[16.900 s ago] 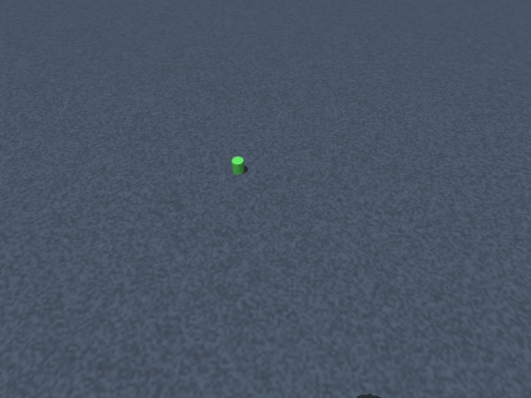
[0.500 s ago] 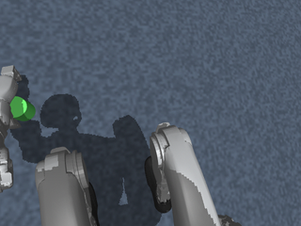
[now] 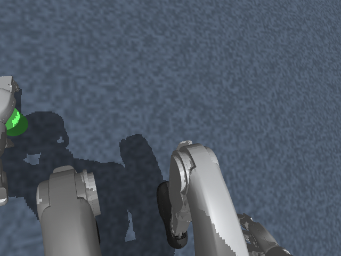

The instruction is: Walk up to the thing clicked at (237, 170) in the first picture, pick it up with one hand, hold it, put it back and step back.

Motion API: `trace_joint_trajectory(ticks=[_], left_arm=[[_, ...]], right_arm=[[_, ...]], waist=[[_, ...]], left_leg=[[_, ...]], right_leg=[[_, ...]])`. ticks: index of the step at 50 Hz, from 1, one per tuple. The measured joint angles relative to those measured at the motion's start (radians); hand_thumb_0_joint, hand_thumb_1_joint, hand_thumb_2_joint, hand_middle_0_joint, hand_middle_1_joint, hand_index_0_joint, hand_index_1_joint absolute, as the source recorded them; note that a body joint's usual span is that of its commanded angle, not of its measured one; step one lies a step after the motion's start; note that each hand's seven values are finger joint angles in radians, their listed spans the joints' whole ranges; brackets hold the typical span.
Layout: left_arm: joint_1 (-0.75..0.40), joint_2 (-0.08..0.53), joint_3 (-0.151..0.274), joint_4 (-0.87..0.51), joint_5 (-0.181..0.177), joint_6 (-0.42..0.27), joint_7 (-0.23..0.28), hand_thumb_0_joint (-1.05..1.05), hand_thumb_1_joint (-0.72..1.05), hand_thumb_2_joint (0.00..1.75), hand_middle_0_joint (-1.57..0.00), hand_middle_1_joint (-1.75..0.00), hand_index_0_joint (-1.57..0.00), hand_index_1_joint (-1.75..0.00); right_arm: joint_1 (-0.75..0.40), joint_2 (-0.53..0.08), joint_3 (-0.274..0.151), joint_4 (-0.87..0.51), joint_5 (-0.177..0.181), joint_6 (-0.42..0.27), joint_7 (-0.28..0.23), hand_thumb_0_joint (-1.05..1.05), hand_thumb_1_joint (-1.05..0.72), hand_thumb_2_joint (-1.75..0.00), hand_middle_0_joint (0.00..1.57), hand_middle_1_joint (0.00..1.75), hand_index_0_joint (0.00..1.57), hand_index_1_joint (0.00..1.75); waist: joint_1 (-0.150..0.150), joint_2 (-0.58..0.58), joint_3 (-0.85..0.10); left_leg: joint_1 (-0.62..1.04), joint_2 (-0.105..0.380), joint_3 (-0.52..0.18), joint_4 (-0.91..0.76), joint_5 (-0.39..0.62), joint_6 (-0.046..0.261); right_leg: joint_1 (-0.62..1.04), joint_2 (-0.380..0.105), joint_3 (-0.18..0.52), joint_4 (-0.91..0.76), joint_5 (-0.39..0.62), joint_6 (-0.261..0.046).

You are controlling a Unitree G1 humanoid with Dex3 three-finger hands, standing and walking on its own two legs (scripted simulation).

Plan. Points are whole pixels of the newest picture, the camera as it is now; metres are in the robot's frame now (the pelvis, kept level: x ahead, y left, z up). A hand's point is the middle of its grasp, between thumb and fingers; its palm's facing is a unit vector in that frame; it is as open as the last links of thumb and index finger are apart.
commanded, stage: rest palm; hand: left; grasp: from above
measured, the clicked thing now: (9, 121) +0.46 +0.30 -0.27
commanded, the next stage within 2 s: close in 1.00 s
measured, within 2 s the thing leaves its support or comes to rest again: neither
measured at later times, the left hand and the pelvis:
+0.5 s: hand (5, 124) +0.44 +0.29 -0.24, palm faces -0.48 -0.13 -0.87, open 14.1 cm; pelvis +0.01 +0.00 -0.01, yaw -2 degrees
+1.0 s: hand (7, 124) +0.45 +0.29 -0.26, palm faces -0.47 -0.14 -0.87, open 14.1 cm; pelvis +0.00 +0.00 -0.01, yaw -4 degrees
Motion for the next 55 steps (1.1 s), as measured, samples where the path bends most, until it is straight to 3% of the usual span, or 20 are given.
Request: trace_joint_trajectory(ticks=[6, 13, 20, 26, 33, 43, 55], left_arm=[[0.011, 0.037, 0.065, -0.01, -0.022, 0.022, -0.006, 0.0, -0.5, 0.98, -0.08, -1.03, -0.08, -1.03], [0.054, 0.071, 0.096, -0.046, -0.057, -0.001, -0.039, 0.0, -0.51, 0.97, -0.08, -1.02, -0.08, -1.02], [0.066, 0.108, 0.094, -0.04, -0.047, -0.065, -0.04, 0.0, -0.52, 0.98, -0.08, -1.01, -0.07, -1.01], [0.054, 0.122, 0.076, -0.006, -0.007, -0.093, 0.008, 0.0, -0.52, 1.0, -0.09, -1.0, -0.07, -1.01], [0.021, 0.136, 0.072, 0.069, 0.025, -0.062, 0.075, 0.0, -0.51, 1.0, -0.09, -0.99, -0.08, -1.0], [-0.004, 0.157, 0.083, 0.087, -0.011, -0.009, 0.066, 0.0, -0.5, 0.99, -0.09, -1.01, -0.08, -1.01], [0.016, 0.176, 0.062, 0.069, -0.029, -0.04, 0.047, 0.0, -0.5, 0.98, -0.09, -1.02, -0.08, -1.02]], right_arm=[[0.051, -0.007, 0.022, -0.009, -0.011, -0.005, 0.032, 0.0, -0.9, -0.9, 0.2, 0.3, 0.2, 0.3], [0.102, -0.006, 0.039, 0.006, -0.018, 0.002, 0.049, 0.0, -0.9, -0.9, 0.2, 0.3, 0.2, 0.3], [0.103, -0.011, 0.055, 0.013, -0.034, -0.003, 0.055, 0.0, -0.9, -0.9, 0.2, 0.3, 0.2, 0.3], [0.075, -0.023, 0.066, 0.01, -0.051, -0.015, 0.059, 0.0, -0.9, -0.9, 0.2, 0.3, 0.2, 0.3], [0.034, -0.035, 0.082, -0.004, -0.071, -0.041, 0.069, 0.0, -0.9, -0.9, 0.2, 0.3, 0.2, 0.3], [0.019, -0.038, 0.099, -0.016, -0.073, -0.078, 0.089, 0.0, -0.9, -0.9, 0.2, 0.3, 0.2, 0.3], [0.034, -0.025, 0.135, -0.019, -0.074, -0.08, 0.106, 0.0, -0.91, -0.91, 0.2, 0.3, 0.2, 0.3]], waist=[[-0.026, 0.011, 0.04], [-0.021, 0.019, 0.076], [-0.017, 0.003, 0.1], [-0.024, -0.018, 0.098], [-0.046, -0.031, 0.095], [-0.059, -0.04, 0.123], [-0.058, -0.048, 0.146]], left_leg=[[-0.016, 0.004, -0.008, 0.026, -0.013, 0.002], [-0.019, 0.007, -0.021, 0.041, -0.028, -0.005], [-0.007, 0.007, -0.039, 0.053, -0.039, -0.012], [0.003, 0.01, -0.05, 0.066, -0.048, -0.014], [0.0, 0.01, -0.059, 0.079, -0.043, -0.01], [-0.01, 0.009, -0.062, 0.087, -0.037, -0.001], [0.006, 0.008, -0.075, 0.088, -0.05, -0.003]], right_leg=[[-0.016, 0.006, -0.006, 0.017, -0.005, 0.004], [-0.024, 0.011, -0.015, 0.026, -0.01, 0.006], [-0.012, 0.014, -0.028, 0.031, -0.013, 0.006], [-0.002, 0.019, -0.038, 0.035, -0.014, 0.004], [0.001, 0.023, -0.045, 0.038, -0.006, 0.005], [0.001, 0.025, -0.048, 0.037, -0.001, 0.014], [0.022, 0.026, -0.059, 0.029, -0.01, 0.014]])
